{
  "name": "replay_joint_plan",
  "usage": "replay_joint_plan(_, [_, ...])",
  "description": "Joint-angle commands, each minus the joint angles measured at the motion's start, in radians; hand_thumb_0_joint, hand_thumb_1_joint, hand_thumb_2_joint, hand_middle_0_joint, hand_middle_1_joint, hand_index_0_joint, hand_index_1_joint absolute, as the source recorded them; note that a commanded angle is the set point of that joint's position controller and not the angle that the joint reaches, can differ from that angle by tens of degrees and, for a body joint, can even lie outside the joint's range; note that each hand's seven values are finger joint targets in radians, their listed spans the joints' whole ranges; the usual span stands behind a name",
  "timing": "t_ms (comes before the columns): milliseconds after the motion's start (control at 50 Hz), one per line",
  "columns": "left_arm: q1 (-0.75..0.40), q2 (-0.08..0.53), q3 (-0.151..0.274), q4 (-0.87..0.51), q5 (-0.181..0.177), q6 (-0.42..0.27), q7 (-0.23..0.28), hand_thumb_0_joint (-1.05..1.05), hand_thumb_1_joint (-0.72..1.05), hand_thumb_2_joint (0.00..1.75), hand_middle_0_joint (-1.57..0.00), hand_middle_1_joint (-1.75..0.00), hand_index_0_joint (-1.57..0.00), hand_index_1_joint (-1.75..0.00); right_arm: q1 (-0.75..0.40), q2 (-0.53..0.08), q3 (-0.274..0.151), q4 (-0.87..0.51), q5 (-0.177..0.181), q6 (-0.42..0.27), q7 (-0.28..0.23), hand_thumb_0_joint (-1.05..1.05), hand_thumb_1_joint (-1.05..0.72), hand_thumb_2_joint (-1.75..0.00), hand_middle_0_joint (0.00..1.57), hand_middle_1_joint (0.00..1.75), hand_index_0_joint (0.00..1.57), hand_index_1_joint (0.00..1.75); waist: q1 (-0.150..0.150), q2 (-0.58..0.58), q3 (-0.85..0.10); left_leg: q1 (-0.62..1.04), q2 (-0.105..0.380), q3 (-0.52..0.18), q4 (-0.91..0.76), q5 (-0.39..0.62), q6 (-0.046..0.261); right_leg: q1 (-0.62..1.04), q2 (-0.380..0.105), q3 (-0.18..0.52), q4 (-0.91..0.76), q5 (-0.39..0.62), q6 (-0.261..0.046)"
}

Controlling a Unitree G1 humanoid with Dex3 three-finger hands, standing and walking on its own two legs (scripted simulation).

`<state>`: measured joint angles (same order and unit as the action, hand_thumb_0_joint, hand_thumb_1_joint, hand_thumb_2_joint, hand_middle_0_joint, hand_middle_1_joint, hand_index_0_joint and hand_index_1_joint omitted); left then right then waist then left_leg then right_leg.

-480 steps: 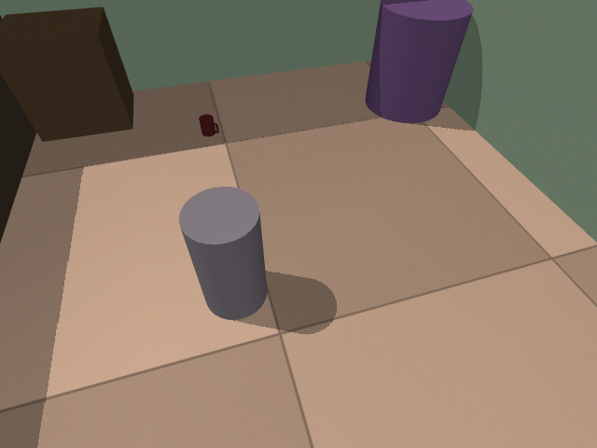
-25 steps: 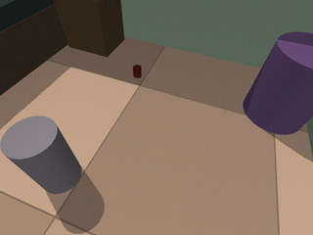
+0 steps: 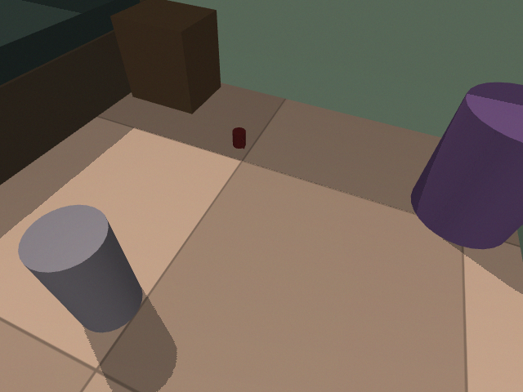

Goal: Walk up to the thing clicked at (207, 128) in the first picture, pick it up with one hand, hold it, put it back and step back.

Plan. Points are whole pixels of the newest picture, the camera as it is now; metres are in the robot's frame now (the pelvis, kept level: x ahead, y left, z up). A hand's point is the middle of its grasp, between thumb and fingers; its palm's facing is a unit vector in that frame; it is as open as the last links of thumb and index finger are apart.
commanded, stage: walk up
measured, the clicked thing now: (240, 139) +1.60 +0.17 -0.72
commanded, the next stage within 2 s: stand in 0.04 s
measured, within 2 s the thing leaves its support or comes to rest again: neither
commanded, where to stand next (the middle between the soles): +0.07 -0.02 m, yaw -2 degrees
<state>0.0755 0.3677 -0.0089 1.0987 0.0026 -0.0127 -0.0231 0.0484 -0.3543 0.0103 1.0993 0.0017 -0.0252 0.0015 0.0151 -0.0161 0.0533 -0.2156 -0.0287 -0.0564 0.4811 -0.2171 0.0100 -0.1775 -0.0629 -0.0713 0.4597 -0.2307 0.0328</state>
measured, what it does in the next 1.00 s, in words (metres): stands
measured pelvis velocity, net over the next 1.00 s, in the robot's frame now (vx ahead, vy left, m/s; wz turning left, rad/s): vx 0.01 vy -0.03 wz -0.03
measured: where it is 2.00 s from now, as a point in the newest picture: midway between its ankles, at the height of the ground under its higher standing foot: outside the picture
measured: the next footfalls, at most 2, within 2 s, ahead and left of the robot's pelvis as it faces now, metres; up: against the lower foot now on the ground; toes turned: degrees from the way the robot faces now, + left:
none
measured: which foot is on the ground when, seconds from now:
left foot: down 0.00-1.00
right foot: down 0.00-1.00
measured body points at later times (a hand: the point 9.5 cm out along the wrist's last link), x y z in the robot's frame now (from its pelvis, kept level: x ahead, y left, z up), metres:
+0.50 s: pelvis -0.01 -0.02 +0.01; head -0.01 -0.02 +0.46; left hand +0.08 +0.29 -0.12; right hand +0.06 -0.32 -0.13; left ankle +0.03 +0.11 -0.74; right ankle +0.01 -0.14 -0.74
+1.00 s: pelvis +0.01 -0.03 +0.01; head +0.02 -0.02 +0.46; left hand +0.10 +0.27 -0.12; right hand +0.08 -0.33 -0.12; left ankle +0.03 +0.11 -0.74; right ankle +0.01 -0.14 -0.74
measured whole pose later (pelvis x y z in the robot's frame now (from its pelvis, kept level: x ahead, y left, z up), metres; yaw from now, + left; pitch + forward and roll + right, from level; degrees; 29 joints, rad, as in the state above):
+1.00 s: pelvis +0.01 -0.03 +0.01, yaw -2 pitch -2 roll +0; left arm 0.09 0.35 0.00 1.14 0.01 -0.01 -0.01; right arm 0.09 -0.35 0.00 1.15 -0.01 -0.01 0.00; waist 0.00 0.00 0.05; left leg -0.14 0.02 -0.04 0.34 -0.16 -0.03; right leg -0.13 -0.02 -0.06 0.35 -0.18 0.00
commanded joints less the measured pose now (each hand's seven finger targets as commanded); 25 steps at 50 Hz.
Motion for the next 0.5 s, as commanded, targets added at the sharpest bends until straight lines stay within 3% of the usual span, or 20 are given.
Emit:
replay_joint_plan(0, [-0.052,0.211,0.05,-0.028,-0.002,-0.022,0.016,0.0,0.9,0.9,-0.2,-0.3,-0.2,-0.3,-0.057,-0.226,-0.044,-0.032,-0.001,-0.025,-0.01,0.0,-0.9,-0.9,0.2,0.3,0.2,0.3,-0.003,0.029,-0.08,-0.01,0.119,-0.115,-0.155,0.058,0.022,0.062,-0.089,0.095,-0.143,0.003,-0.053])
replay_joint_plan(40, [-0.036,0.211,0.047,-0.017,0.003,-0.028,0.023,0.0,0.9,0.9,-0.2,-0.3,-0.2,-0.3,-0.049,-0.203,-0.048,-0.035,-0.005,-0.02,-0.005,0.0,-0.9,-0.9,0.2,0.3,0.2,0.3,-0.007,0.02,-0.081,0.066,0.133,-0.107,-0.148,0.183,0.011,0.045,-0.082,0.117,-0.147,0.066,-0.054])
replay_joint_plan(100, [-0.057,0.209,0.052,-0.015,-0.001,-0.027,0.028,0.0,0.9,0.9,-0.2,-0.3,-0.2,-0.3,-0.055,-0.215,-0.055,-0.028,-0.006,-0.018,-0.006,0.0,-0.9,-0.9,0.2,0.3,0.2,0.3,-0.007,0.05,-0.102,0.05,0.137,-0.095,-0.159,0.23,0.01,0.098,-0.079,0.112,-0.146,0.117,-0.047])
replay_joint_plan(220, [-0.061,0.207,0.054,-0.002,0.004,-0.024,0.027,0.0,0.9,0.9,-0.2,-0.3,-0.2,-0.3,-0.057,-0.209,-0.059,-0.017,-0.006,-0.007,-0.006,0.0,-0.9,-0.9,0.2,0.3,0.2,0.3,-0.013,0.026,-0.078,0.038,0.137,-0.087,-0.195,0.098,0.004,0.087,-0.077,0.119,-0.176,0.052,-0.047])
replay_joint_plan(280, [-0.055,0.205,0.052,0.0,0.003,-0.024,0.026,0.0,0.9,0.9,-0.2,-0.3,-0.2,-0.3,-0.055,-0.207,-0.058,-0.012,-0.006,-0.006,-0.004,0.0,-0.9,-0.9,0.2,0.3,0.2,0.3,-0.012,0.024,-0.071,0.053,0.134,-0.082,-0.199,0.099,0.0,0.068,-0.079,0.127,-0.187,0.044,-0.05])
replay_joint_plan(380, [-0.052,0.222,0.055,-0.004,0.009,-0.017,0.028,0.0,0.9,0.9,-0.2,-0.3,-0.2,-0.3,-0.022,-0.202,-0.06,-0.004,-0.01,0.005,0.001,0.0,-0.9,-0.9,0.2,0.3,0.2,0.3,-0.02,-0.003,-0.031,0.019,0.12,-0.079,-0.207,-0.04,-0.001,0.005,-0.076,0.143,-0.222,-0.129,-0.048])
replay_joint_plan(480, [-0.032,0.219,0.059,-0.005,0.007,-0.014,0.026,0.0,0.9,0.9,-0.2,-0.3,-0.2,-0.3,-0.021,-0.203,-0.058,-0.008,-0.015,0.003,0.0,0.0,-0.9,-0.9,0.2,0.3,0.2,0.3,-0.005,0.005,-0.041,-0.027,0.13,-0.091,-0.228,-0.062,0.002,0.048,-0.071,0.139,-0.188,-0.092,-0.051])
